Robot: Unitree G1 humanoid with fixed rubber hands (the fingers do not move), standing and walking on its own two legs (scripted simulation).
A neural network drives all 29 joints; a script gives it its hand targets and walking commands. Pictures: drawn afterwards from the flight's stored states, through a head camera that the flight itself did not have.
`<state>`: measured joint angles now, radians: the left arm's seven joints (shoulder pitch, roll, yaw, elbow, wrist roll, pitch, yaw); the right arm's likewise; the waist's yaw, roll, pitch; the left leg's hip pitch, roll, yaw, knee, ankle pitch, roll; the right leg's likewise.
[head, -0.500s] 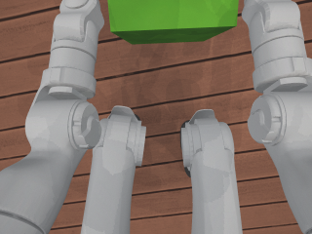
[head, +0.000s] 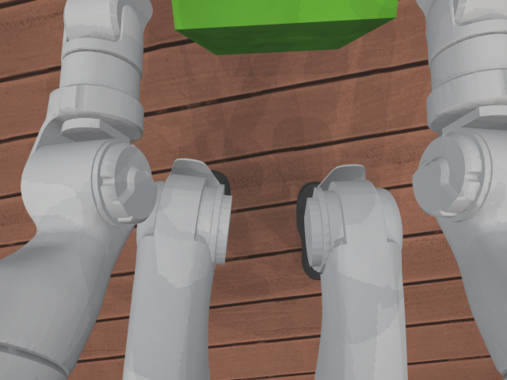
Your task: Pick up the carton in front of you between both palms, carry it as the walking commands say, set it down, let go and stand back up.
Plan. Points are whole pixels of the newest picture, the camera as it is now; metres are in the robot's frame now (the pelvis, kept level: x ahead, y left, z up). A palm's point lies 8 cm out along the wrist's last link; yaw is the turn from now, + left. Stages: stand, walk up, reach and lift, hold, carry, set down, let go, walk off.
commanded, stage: set down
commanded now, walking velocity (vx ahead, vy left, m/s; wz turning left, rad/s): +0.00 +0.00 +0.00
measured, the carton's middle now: out of the picture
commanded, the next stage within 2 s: let go in 1.62 s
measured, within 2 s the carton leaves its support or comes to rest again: neither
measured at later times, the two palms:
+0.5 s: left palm out of the picture +0.55 +0.18 -0.19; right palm out of the picture +0.57 -0.19 -0.19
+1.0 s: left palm out of the picture +0.57 +0.18 -0.03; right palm out of the picture +0.59 -0.19 -0.03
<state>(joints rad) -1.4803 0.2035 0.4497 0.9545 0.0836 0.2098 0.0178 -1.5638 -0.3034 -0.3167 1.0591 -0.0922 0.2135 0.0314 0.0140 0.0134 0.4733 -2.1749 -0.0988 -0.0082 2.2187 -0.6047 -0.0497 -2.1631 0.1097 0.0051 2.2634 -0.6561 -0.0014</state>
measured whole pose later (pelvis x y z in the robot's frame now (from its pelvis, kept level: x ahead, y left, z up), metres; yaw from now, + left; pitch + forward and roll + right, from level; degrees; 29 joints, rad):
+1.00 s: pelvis +0.00 +0.00 +0.07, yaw +0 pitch +43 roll +1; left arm -1.45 0.29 0.27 1.01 -0.10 0.19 0.14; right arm -1.52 -0.43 -0.17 1.12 0.09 0.19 -0.04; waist 0.03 0.01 0.16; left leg -2.15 -0.06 0.01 1.94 -0.54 -0.01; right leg -2.13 0.06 0.00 1.97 -0.58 -0.02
